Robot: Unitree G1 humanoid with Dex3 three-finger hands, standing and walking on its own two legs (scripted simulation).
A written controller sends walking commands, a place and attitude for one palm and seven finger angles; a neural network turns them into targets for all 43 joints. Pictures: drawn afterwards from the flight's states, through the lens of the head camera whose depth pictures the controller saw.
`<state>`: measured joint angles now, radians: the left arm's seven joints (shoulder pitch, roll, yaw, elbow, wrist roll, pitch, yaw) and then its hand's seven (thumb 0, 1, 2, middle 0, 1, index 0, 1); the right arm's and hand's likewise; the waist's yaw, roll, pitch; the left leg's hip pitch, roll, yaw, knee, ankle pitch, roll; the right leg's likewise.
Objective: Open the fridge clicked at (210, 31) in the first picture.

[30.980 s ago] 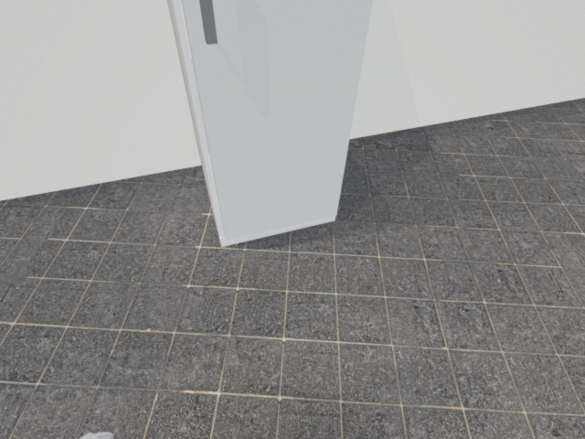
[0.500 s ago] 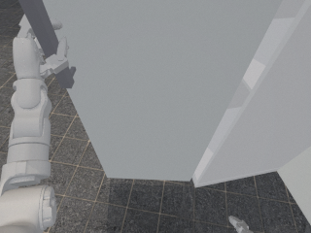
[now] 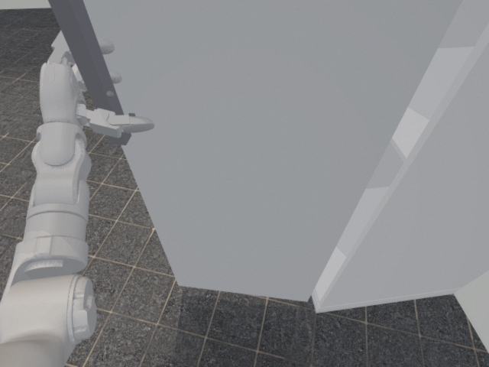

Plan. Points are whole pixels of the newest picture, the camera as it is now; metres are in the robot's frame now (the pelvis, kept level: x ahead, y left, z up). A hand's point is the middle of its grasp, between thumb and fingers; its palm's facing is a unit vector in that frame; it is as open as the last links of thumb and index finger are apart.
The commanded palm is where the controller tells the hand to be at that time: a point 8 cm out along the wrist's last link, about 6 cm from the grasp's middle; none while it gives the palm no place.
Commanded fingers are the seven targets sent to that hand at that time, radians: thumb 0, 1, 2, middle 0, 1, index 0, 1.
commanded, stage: loosen the grip on the handle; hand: left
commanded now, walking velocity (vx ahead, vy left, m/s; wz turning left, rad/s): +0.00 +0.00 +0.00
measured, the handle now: (98, 54) +0.48 +0.21 +0.27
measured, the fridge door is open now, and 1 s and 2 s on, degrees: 75 75 75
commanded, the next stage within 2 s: slip the hand off the handle in 0.20 s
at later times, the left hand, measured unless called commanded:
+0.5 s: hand (82, 95) +0.43 +0.23 +0.24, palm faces +0.25 -0.95 -0.18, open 14.6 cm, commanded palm +0.40 +0.29 +0.23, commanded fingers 0.00 -0.55 0.20 -0.25 -1.15 -0.25 -1.15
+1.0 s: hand (41, 96) +0.43 +0.29 +0.24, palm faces +0.25 -0.95 -0.18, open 14.7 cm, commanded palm +0.38 +0.33 +0.23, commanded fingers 0.00 -0.55 0.20 -0.25 -1.15 -0.25 -1.15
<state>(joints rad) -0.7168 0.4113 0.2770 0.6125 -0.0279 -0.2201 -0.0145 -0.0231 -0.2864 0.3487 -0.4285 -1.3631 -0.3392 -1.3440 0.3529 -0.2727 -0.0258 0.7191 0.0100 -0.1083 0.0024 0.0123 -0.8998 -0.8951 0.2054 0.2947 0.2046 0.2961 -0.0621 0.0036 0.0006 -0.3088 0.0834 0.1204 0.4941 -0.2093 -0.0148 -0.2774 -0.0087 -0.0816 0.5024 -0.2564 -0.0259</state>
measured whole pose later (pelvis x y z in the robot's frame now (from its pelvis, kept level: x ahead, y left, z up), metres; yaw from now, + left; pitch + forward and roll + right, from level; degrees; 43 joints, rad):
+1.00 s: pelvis +0.02 +0.02 +0.00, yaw +1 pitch +3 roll -1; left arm -0.64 0.54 0.41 0.58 -0.10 -0.22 -0.17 -0.02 -0.55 0.20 -0.26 -1.15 -0.26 -1.15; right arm 0.35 -0.26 -0.01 0.74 0.03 -0.07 -0.06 0.01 -0.90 -0.90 0.21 0.29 0.20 0.30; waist -0.05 0.01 -0.01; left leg -0.32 0.07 0.11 0.52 -0.25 0.01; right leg -0.25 -0.02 -0.08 0.47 -0.26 0.00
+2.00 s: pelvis +0.01 +0.01 +0.00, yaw +2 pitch -4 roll +0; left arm -0.19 0.52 0.46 0.12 -0.37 0.31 -0.43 -0.02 -0.55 0.20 -0.26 -1.15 -0.26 -1.15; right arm 0.19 -0.30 0.07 0.63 0.10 -0.11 -0.11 0.02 -0.90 -0.90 0.21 0.29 0.20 0.30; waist 0.02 0.06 -0.03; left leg -0.16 0.06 0.09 0.46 -0.22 -0.01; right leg -0.10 -0.02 -0.10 0.43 -0.26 0.00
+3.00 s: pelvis +0.02 +0.01 +0.01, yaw +2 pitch -7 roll -1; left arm 0.48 0.33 0.34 -0.35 -0.08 -0.09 0.13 0.00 0.74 0.83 -0.22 -0.39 -0.22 -0.39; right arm 0.19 -0.24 -0.01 0.69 0.00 -0.15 -0.09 0.02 -0.90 -0.90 0.20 0.29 0.20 0.30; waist 0.07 0.06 0.04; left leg -0.07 0.06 0.10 0.40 -0.21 -0.01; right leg 0.00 -0.01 -0.10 0.34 -0.23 0.00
